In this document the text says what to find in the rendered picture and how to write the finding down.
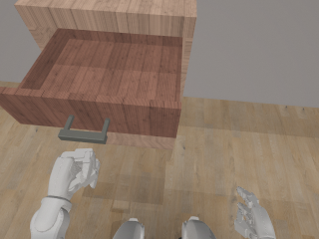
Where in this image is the drawer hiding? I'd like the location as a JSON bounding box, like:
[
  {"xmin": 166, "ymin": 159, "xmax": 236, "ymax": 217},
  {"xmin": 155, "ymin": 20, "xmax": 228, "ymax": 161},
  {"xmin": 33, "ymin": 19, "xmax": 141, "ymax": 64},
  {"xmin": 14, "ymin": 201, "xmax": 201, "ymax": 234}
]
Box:
[{"xmin": 0, "ymin": 28, "xmax": 183, "ymax": 138}]

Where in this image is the robot right thigh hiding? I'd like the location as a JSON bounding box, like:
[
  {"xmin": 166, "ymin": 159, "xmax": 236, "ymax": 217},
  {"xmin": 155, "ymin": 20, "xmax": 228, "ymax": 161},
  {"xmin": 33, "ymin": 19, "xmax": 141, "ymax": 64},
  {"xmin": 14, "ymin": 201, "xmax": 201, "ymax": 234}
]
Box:
[{"xmin": 181, "ymin": 219, "xmax": 216, "ymax": 239}]

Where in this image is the robot thigh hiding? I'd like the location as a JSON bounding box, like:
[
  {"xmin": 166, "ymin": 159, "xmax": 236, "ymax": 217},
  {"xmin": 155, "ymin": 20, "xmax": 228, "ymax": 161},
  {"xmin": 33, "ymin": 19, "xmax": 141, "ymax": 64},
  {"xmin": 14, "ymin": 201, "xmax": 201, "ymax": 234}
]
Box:
[
  {"xmin": 181, "ymin": 219, "xmax": 216, "ymax": 239},
  {"xmin": 113, "ymin": 220, "xmax": 145, "ymax": 239}
]

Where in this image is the robot left forearm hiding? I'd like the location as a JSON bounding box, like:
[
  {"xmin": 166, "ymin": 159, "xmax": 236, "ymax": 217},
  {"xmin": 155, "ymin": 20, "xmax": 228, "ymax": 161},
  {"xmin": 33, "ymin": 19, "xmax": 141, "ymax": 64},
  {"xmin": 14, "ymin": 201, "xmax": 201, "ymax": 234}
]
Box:
[{"xmin": 30, "ymin": 195, "xmax": 73, "ymax": 239}]

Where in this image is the cabinet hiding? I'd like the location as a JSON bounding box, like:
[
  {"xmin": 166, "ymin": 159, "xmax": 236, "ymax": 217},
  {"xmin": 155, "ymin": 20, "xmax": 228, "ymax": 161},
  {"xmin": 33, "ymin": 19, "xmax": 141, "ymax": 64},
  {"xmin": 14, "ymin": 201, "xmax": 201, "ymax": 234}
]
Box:
[{"xmin": 14, "ymin": 0, "xmax": 197, "ymax": 150}]

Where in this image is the left robot hand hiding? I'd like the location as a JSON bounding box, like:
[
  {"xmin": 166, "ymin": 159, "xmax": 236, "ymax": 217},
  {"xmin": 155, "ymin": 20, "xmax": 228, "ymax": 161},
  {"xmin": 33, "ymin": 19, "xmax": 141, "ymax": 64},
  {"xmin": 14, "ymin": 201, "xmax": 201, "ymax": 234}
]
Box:
[{"xmin": 47, "ymin": 148, "xmax": 101, "ymax": 201}]

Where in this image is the robot left thigh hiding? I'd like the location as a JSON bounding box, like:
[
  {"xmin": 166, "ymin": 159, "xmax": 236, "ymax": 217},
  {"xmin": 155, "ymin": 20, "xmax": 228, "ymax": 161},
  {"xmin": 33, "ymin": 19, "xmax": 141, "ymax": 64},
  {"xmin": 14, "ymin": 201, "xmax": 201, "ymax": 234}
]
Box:
[{"xmin": 113, "ymin": 220, "xmax": 145, "ymax": 239}]

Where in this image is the right robot hand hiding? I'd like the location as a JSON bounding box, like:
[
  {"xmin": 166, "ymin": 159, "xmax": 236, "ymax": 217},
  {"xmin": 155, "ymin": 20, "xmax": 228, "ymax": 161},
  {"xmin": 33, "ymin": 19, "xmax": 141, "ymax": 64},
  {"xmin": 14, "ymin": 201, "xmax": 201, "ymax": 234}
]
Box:
[{"xmin": 234, "ymin": 186, "xmax": 276, "ymax": 239}]

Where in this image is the handle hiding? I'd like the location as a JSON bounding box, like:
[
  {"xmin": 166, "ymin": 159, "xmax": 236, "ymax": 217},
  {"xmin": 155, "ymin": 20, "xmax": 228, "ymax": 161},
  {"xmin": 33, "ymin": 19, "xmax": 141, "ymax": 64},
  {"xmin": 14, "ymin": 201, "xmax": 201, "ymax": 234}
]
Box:
[{"xmin": 58, "ymin": 115, "xmax": 111, "ymax": 144}]

